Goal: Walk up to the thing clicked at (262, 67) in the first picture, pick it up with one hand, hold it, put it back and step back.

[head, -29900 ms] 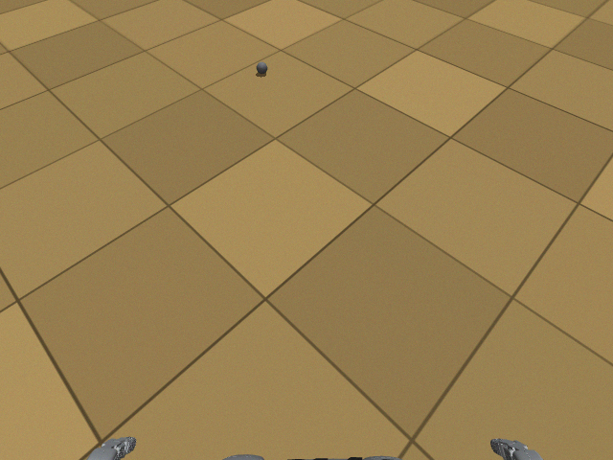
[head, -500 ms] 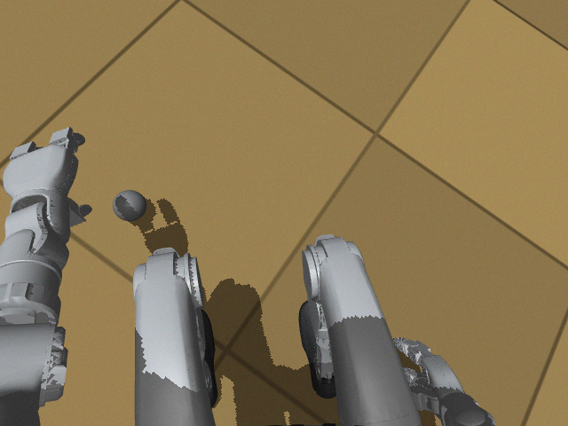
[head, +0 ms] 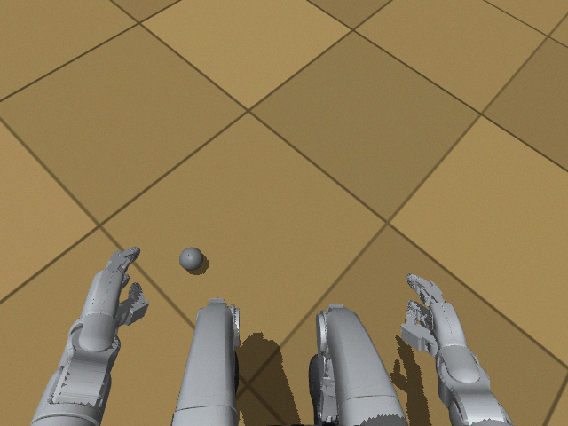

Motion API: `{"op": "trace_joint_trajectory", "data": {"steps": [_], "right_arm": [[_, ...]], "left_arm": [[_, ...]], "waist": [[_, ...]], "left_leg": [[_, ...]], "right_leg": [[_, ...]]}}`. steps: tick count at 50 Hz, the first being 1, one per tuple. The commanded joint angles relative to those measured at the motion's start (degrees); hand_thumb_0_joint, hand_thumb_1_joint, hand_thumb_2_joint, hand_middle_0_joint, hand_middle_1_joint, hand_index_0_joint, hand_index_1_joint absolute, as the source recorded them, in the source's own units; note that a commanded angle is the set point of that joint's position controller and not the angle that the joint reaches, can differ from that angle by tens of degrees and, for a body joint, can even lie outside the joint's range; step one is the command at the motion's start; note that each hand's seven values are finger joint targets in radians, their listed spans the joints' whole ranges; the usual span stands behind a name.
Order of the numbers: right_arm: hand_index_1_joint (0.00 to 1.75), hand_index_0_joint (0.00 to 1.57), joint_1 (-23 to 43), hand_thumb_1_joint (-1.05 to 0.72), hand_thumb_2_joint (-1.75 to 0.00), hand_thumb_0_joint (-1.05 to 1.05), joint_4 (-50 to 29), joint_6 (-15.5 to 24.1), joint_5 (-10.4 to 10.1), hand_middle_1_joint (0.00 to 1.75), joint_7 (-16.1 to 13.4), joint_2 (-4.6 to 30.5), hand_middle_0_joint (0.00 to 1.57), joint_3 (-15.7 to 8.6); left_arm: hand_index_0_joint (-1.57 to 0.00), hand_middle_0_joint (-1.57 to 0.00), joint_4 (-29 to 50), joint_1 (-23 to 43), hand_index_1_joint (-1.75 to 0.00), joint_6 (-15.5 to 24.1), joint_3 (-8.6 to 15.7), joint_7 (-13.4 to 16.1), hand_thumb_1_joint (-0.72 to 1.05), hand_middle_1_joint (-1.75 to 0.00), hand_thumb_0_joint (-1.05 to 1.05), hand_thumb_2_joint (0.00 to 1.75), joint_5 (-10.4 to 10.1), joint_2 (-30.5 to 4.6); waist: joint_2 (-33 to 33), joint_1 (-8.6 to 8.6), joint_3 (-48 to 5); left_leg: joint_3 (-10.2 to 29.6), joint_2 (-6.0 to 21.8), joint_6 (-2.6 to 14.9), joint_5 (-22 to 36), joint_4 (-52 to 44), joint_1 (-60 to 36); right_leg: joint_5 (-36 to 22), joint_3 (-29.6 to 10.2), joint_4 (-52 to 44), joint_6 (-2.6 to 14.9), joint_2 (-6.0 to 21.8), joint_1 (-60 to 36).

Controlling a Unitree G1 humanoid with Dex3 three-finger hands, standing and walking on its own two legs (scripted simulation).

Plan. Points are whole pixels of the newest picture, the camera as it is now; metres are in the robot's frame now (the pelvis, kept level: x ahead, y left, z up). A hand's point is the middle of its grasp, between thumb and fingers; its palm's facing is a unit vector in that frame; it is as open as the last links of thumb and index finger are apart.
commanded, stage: home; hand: left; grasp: from above
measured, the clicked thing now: (191, 258) +0.46 +0.24 -0.55
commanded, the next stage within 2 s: none
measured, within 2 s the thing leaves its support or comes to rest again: neither
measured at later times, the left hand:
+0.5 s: hand (106, 312) +0.22 +0.19 +0.09, palm faces +0.10 -0.97 -0.20, open 7.4 cm
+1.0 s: hand (114, 325) +0.21 +0.18 +0.09, palm faces +0.11 -0.97 -0.20, open 7.4 cm
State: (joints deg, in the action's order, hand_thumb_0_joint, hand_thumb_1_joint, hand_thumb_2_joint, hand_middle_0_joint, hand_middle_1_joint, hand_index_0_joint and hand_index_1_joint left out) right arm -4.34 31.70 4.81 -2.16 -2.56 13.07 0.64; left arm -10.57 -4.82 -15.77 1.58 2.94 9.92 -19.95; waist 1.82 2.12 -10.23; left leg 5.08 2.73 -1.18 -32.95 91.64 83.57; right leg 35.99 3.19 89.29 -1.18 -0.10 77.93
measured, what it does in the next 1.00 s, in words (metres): rises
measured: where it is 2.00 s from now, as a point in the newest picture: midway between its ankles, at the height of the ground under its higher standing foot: (274, 408)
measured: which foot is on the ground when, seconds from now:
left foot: down 0.00-1.00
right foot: down 0.00-1.00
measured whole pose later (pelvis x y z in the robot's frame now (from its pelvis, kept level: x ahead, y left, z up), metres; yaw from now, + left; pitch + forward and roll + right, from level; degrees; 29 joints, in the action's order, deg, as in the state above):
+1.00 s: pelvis +0.06 +0.00 +0.13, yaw +3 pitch +9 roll -2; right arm -16.1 30.9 13.6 -0.1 -10.3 12.5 2.3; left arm 7.2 -28.4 -26.5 1.9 0.8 -2.8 -12.3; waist 2.7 1.8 -8.6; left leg 3.4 2.5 -1.4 -26.5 57.5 40.5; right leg 28.7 3.3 54.4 -0.8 0.4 35.0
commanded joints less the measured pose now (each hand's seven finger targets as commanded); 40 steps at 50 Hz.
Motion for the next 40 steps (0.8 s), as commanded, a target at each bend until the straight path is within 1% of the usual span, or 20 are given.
{"op": "trace_joint_trajectory", "data": {"steps": [1, 2, 3, 7, 8, 9, 11, 12, 14, 19, 21, 22, 23, 27, 28, 31, 33, 37, 38, 40], "right_arm": [[0.30, 0.20, -3.58, -0.90, -0.90, 0.00, -6.68, 3.55, -0.21, 0.30, -2.69, 7.80, 0.20, -2.67], [0.30, 0.20, -4.07, -0.90, -0.90, 0.00, -7.04, 3.81, -0.31, 0.30, -3.21, 7.63, 0.20, -2.33], [0.30, 0.20, -4.49, -0.90, -0.90, 0.00, -6.97, 4.15, -0.26, 0.30, -3.75, 7.23, 0.20, -2.07], [0.30, 0.20, -6.50, -0.90, -0.90, 0.00, -7.64, 5.47, -0.10, 0.30, -5.78, 6.50, 0.20, -1.11], [0.30, 0.20, -6.97, -0.90, -0.90, 0.00, -7.88, 5.81, -0.01, 0.30, -6.19, 6.44, 0.20, -1.02], [0.30, 0.20, -7.44, -0.90, -0.90, 0.00, -8.38, 6.11, 0.01, 0.30, -6.64, 6.20, 0.20, -0.79], [0.30, 0.20, -8.22, -0.90, -0.90, 0.00, -8.83, 6.72, 0.31, 0.30, -7.25, 5.87, 0.20, -0.57], [0.30, 0.20, -8.62, -0.90, -0.90, 0.00, -9.17, 6.97, 0.31, 0.30, -7.53, 5.54, 0.20, -0.43], [0.30, 0.20, -9.28, -0.90, -0.90, 0.00, -10.07, 7.51, 0.38, 0.30, -8.13, 5.29, 0.20, -0.54], [0.30, 0.20, -9.64, -0.90, -0.90, 0.00, -10.94, 8.70, 0.95, 0.30, -8.73, 5.10, 0.20, -0.79], [0.30, 0.20, -9.75, -0.90, -0.90, 0.00, -11.35, 9.16, 1.08, 0.30, -8.74, 5.41, 0.20, -1.10], [0.30, 0.20, -9.65, -0.90, -0.90, 0.00, -11.49, 9.39, 1.16, 0.30, -8.76, 5.61, 0.20, -1.22], [0.30, 0.20, -9.55, -0.90, -0.90, 0.00, -11.44, 9.58, 1.34, 0.30, -8.72, 5.53, 0.20, -1.27], [0.30, 0.20, -9.03, -0.90, -0.90, 0.00, -11.06, 10.52, 1.64, 0.30, -8.69, 6.17, 0.20, -1.56], [0.30, 0.20, -9.25, -0.90, -0.90, 0.00, -10.85, 10.80, 1.74, 0.30, -8.60, 6.28, 0.20, -1.70], [0.30, 0.20, -9.29, -0.90, -0.90, 0.00, -10.60, 11.29, 1.92, 0.30, -8.59, 6.56, 0.20, -1.90], [0.30, 0.20, -8.62, -0.90, -0.90, 0.00, -10.51, 11.47, 1.94, 0.30, -8.50, 6.64, 0.20, -1.79], [0.30, 0.20, -8.37, -0.90, -0.90, 0.00, -10.19, 11.67, 2.11, 0.30, -8.39, 6.55, 0.20, -1.75], [0.30, 0.20, -8.12, -0.90, -0.90, 0.00, -10.03, 11.72, 2.04, 0.30, -8.37, 6.56, 0.20, -1.65], [0.30, 0.20, -7.87, -0.90, -0.90, 0.00, -10.22, 11.76, 2.11, 0.30, -8.39, 6.60, 0.20, -1.60]], "left_arm": [[-0.20, -0.20, 14.37, 0.72, -0.30, -0.45, 4.08, 2.21, 0.90, -0.30, 0.00, 0.90, -4.74, -6.31], [-0.20, -0.20, 15.13, -0.40, -0.30, -1.14, 4.87, 2.47, 0.90, -0.30, 0.00, 0.90, -5.71, -6.29], [-0.20, -0.20, 15.95, -1.51, -0.30, -1.73, 4.31, 2.49, 0.90, -0.30, 0.00, 0.90, -6.41, -5.12], [-0.20, -0.20, 18.78, -8.13, -0.30, -4.40, 4.20, 2.46, 0.90, -0.30, 0.00, 0.90, -9.91, -1.64], [-0.20, -0.20, 20.12, -9.01, -0.30, -4.91, 4.56, 2.40, 0.90, -0.30, 0.00, 0.90, -10.71, -1.51], [-0.20, -0.20, 21.27, -10.70, -0.30, -5.51, 5.21, 2.37, 0.90, -0.30, 0.00, 0.90, -11.34, -1.49], [-0.20, -0.20, 22.73, -14.83, -0.30, -6.55, 5.25, 2.17, 0.90, -0.30, 0.00, 0.90, -12.43, -0.38], [-0.20, -0.20, 23.59, -15.96, -0.30, -7.00, 4.22, 1.90, 0.90, -0.30, 0.00, 0.90, -12.92, 0.72], [-0.20, -0.20, 26.30, -18.77, -0.30, -7.85, 5.22, 1.77, 0.90, -0.30, 0.00, 0.90, -13.71, 0.72], [-0.20, -0.20, 29.03, -24.42, -0.30, -8.82, 3.93, 0.73, 0.90, -0.30, 0.00, 0.90, -13.53, 2.23], [-0.20, -0.20, 30.07, -24.71, -0.30, -8.87, 3.97, 0.24, 0.90, -0.30, 0.00, 0.90, -13.48, 2.08], [-0.20, -0.20, 30.12, -25.05, -0.30, -8.86, 3.40, 0.01, 0.90, -0.30, 0.00, 0.90, -13.21, 2.35], [-0.20, -0.20, 30.45, -25.01, -0.30, -8.81, 3.50, -0.30, 0.90, -0.30, 0.00, 0.90, -13.28, 2.38], [-0.20, -0.20, 29.13, -23.60, -0.30, -8.50, 3.43, -1.08, 0.90, -0.30, 0.00, 0.90, -12.71, 2.07], [-0.20, -0.20, 29.03, -22.75, -0.30, -8.23, 3.47, -1.31, 0.90, -0.30, 0.00, 0.90, -12.94, 2.27], [-0.20, -0.20, 28.86, -22.91, -0.30, -7.82, 3.84, -1.55, 0.90, -0.30, 0.00, 0.90, -12.65, 1.69], [-0.20, -0.20, 28.94, -22.65, -0.30, -7.68, 3.91, -1.57, 0.90, -0.30, 0.00, 0.90, -12.41, 1.45], [-0.20, -0.20, 29.38, -21.74, -0.30, -7.49, 3.60, -1.56, 0.90, -0.30, 0.00, 0.90, -12.28, 1.51], [-0.20, -0.20, 28.92, -22.28, -0.30, -7.61, 3.91, -1.57, 0.90, -0.30, 0.00, 0.90, -12.18, 1.32], [-0.20, -0.20, 29.14, -21.92, -0.30, -7.57, 3.65, -1.47, 0.90, -0.30, 0.00, 0.90, -12.13, 1.39]], "waist": [[4.51, 2.41, -19.19], [4.16, 1.98, -19.26], [4.84, 2.21, -18.25], [4.60, 2.45, -15.07], [5.00, 2.22, -14.46], [5.20, 1.65, -13.76], [4.44, 1.57, -12.61], [4.53, 1.66, -11.56], [3.82, 1.24, -10.91], [2.79, 0.80, -6.56], [1.47, 0.73, -6.06], [0.95, 0.97, -5.05], [1.06, 0.58, -4.08], [0.74, 0.90, -1.85], [0.28, 1.23, -2.46], [0.26, 1.08, -4.25], [0.58, 0.39, -3.35], [0.88, 0.76, -3.39], [1.49, 0.30, -2.94], [0.99, 0.43, -3.53]], "left_leg": [[0.16, -1.22, 2.00, 2.34, -21.64, -28.13], [0.14, -1.22, 1.95, 3.01, -22.90, -30.04], [-0.22, -1.27, 1.84, 4.83, -24.22, -31.53], [0.01, -1.05, 1.44, 10.38, -29.98, -38.08], [-0.11, -1.16, 1.39, 11.11, -31.41, -39.19], [-0.18, -1.25, 1.30, 11.85, -32.94, -40.68], [-0.79, -1.28, 1.26, 14.76, -34.96, -43.11], [-1.23, -1.45, 1.28, 15.82, -35.89, -43.98], [-2.10, -1.79, 1.45, 18.47, -37.30, -45.85], [-2.11, -1.85, 1.39, 19.96, -40.86, -48.54], [-2.40, -2.03, 1.63, 20.70, -41.44, -49.47], [-2.41, -2.07, 1.65, 20.34, -41.93, -49.59], [-2.47, -2.15, 1.63, 19.54, -42.27, -49.37], [-2.66, -2.10, 1.65, 18.12, -43.21, -50.06], [-2.94, -2.26, 1.73, 18.63, -42.68, -50.50], [-3.40, -2.56, 1.86, 21.88, -41.56, -51.71], [-3.45, -2.58, 1.78, 20.92, -42.03, -51.60], [-3.30, -2.69, 1.73, 19.16, -42.50, -51.83], [-3.30, -2.54, 1.63, 18.85, -42.89, -51.86], [-3.31, -2.65, 1.74, 18.49, -42.56, -51.70]], "right_leg": [[-7.11, -0.90, -20.79, 2.15, -1.51, -16.42], [-7.69, -0.99, -22.30, 2.14, -1.47, -18.04], [-9.17, -0.96, -23.59, 2.17, -1.49, -19.69], [-13.66, -0.36, -28.74, 2.04, -1.62, -26.30], [-14.48, -0.25, -30.14, 1.95, -1.55, -28.05], [-14.88, -0.06, -31.68, 1.96, -1.56, -29.67], [-17.25, 0.49, -34.12, 1.78, -1.87, -33.35], [-18.36, 0.55, -35.43, 1.73, -1.88, -34.44], [-20.57, 0.70, -38.16, 1.64, -1.88, -38.00], [-21.31, 1.53, -41.33, 1.65, -2.24, -40.61], [-21.89, 1.59, -42.39, 1.44, -2.18, -41.83], [-21.55, 1.75, -42.59, 1.39, -2.23, -41.67], [-20.72, 1.80, -43.12, 1.29, -2.16, -41.85], [-19.16, 1.90, -43.73, 1.15, -2.06, -41.28], [-19.81, 1.64, -43.89, 1.00, -1.93, -41.61], [-23.56, 1.04, -43.74, 0.66, -1.54, -42.95], [-22.62, 1.11, -43.74, 0.66, -1.52, -42.65], [-21.05, 0.94, -44.11, 0.74, -1.47, -42.86], [-20.65, 1.05, -43.96, 0.83, -1.52, -42.79], [-20.39, 0.90, -44.33, 0.72, -1.39, -42.70]]}}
